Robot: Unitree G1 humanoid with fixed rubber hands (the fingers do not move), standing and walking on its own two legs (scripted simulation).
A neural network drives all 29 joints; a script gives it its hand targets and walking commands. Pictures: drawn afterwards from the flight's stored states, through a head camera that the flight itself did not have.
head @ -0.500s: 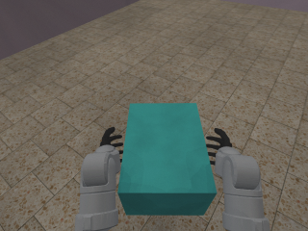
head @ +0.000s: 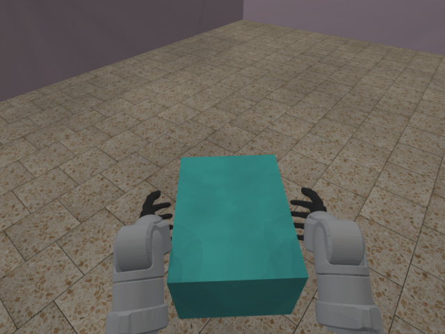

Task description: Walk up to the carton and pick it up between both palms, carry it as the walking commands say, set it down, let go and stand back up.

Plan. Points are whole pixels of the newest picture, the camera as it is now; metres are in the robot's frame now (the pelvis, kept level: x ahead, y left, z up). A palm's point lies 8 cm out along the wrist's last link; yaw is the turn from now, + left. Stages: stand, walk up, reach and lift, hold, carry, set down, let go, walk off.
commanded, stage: carry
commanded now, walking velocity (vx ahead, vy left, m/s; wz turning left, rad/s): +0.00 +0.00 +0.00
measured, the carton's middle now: (231, 229) +0.34 +0.01 +0.01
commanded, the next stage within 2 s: none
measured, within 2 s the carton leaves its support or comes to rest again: neither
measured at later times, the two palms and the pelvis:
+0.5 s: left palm (149, 225) +0.29 +0.16 +0.09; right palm (313, 222) +0.29 -0.13 +0.09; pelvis +0.01 +0.01 +0.00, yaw +0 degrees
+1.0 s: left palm (154, 211) +0.32 +0.15 +0.09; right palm (311, 211) +0.32 -0.13 +0.09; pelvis +0.03 +0.01 +0.00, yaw -1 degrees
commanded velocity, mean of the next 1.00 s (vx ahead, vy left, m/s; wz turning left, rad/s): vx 0.00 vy -0.04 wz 0.00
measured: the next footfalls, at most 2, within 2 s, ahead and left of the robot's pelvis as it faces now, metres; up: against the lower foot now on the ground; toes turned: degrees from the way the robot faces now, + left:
right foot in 1.66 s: +0.06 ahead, -0.27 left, +0.00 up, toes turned -6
left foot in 1.90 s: +0.00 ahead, -0.10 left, +0.00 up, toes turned +13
